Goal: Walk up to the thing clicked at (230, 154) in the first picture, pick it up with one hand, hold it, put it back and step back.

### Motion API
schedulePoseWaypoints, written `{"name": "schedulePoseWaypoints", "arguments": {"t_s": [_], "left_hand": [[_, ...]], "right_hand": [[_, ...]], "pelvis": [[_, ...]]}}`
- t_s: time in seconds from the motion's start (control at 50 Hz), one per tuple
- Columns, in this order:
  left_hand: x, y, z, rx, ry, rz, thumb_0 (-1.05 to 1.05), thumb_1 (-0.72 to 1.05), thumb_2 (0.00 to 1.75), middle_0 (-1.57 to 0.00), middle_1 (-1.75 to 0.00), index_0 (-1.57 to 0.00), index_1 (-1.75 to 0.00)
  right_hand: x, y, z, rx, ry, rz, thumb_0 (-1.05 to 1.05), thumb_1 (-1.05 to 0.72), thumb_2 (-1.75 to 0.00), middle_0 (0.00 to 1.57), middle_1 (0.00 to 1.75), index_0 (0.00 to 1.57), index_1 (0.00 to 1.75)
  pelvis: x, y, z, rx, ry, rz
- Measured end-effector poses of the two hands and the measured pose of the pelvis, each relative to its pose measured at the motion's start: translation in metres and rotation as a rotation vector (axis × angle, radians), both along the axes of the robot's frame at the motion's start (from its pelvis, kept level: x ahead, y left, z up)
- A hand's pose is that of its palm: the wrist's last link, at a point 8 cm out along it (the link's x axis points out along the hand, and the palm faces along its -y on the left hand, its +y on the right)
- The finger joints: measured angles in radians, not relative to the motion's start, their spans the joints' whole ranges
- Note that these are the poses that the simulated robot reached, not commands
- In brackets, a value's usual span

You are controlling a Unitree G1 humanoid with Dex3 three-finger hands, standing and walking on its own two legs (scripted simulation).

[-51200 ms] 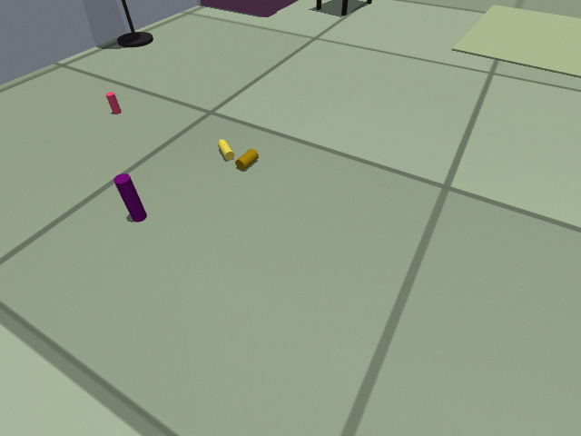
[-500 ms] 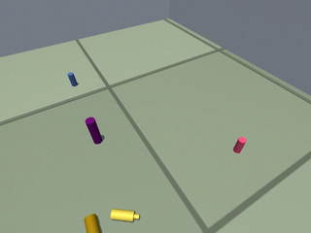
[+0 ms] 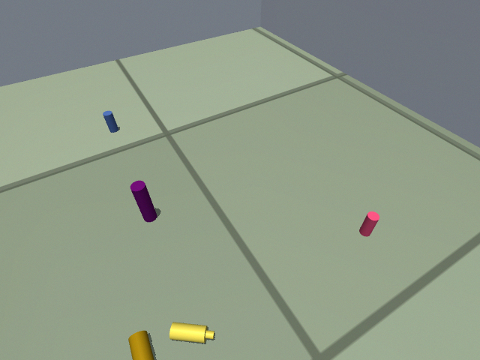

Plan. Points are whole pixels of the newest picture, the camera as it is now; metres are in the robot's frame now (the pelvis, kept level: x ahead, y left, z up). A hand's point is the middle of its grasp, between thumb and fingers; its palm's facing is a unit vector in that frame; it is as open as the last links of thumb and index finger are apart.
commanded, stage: stand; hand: left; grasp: from above
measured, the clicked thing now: (192, 332) +0.40 +0.21 -0.75
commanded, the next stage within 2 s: step back in 0.62 s
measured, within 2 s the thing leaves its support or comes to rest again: neither
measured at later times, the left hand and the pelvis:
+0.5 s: hand out of the picture +0.07 +0.25 -0.16, palm faces +0.00 -0.94 -0.34, open 7.4 cm; pelvis +0.00 +0.00 +0.00, yaw +0 degrees
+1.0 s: hand out of the picture +0.10 +0.31 -0.19, palm faces -0.01 -0.92 -0.38, open 7.4 cm; pelvis -0.05 +0.04 -0.03, yaw +1 degrees
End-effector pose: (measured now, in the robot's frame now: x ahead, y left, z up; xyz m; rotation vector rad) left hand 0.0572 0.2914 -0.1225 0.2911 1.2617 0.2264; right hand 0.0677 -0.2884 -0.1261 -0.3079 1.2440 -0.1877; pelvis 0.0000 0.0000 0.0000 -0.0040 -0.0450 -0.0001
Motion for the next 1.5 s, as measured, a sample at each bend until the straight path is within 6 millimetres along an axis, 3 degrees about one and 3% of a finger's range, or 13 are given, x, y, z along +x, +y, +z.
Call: {"name": "schedulePoseWaypoints", "arguments": {"t_s": [0.62,0.8,0.96,1.04,1.26,1.42,1.5], "left_hand": [[0.006,0.001,0.002,0.003,-0.008,-0.016,0.0,0.9,0.9,-0.2,-0.3,-0.2,-0.3],[0.007,0.023,-0.004,0.042,-0.035,-0.012,0.0,0.9,0.9,-0.2,-0.3,-0.2,-0.3],[0.028,0.061,-0.023,0.048,-0.114,-0.066,0.0,0.9,0.9,-0.2,-0.3,-0.2,-0.3],[0.029,0.065,-0.024,0.041,-0.126,-0.076,0.0,0.9,0.9,-0.2,-0.3,-0.2,-0.3],[-0.022,0.06,-0.021,0.028,-0.04,-0.144,0.0,0.9,0.9,-0.2,-0.3,-0.2,-0.3],[-0.062,0.047,-0.013,0.067,-0.065,-0.161,0.0,0.9,0.9,-0.2,-0.3,-0.2,-0.3],[-0.087,0.04,0.0,0.065,-0.085,-0.146,0.0,0.9,0.9,-0.2,-0.3,-0.2,-0.3]], "right_hand": [[-0.001,-0.005,0.001,-0.003,0.012,0.004,0.0,-0.9,-0.9,0.2,0.3,0.2,0.3],[-0.001,-0.015,-0.004,-0.038,0.009,-0.003,0.0,-0.9,-0.9,0.21,0.3,0.2,0.3],[-0.034,0.001,-0.001,-0.115,0.02,0.001,0.0,-0.9,-0.9,0.2,0.3,0.2,0.3],[-0.062,0.017,0.007,-0.118,0.059,-0.008,0.0,-0.9,-0.9,0.2,0.3,0.2,0.3],[-0.091,0.035,0.004,-0.087,-0.043,-0.053,0.0,-0.9,-0.9,0.21,0.3,0.2,0.3],[-0.118,0.013,-0.017,-0.049,-0.086,-0.068,0.0,-0.9,-0.9,0.21,0.3,0.2,0.3],[-0.134,0.007,-0.013,-0.042,-0.073,-0.074,0.0,-0.9,-0.9,0.21,0.3,0.2,0.3]], "pelvis": [[0.004,-0.001,0.0,0.001,0.008,0.003],[-0.022,0.007,-0.012,-0.013,0.023,0.015],[-0.042,0.04,-0.031,-0.009,0.039,0.017],[-0.054,0.047,-0.024,-0.016,0.032,0.01],[-0.087,0.053,-0.02,-0.012,0.023,-0.061],[-0.124,0.037,-0.032,-0.02,0.007,-0.086],[-0.139,0.033,-0.024,0.014,0.006,-0.084]]}}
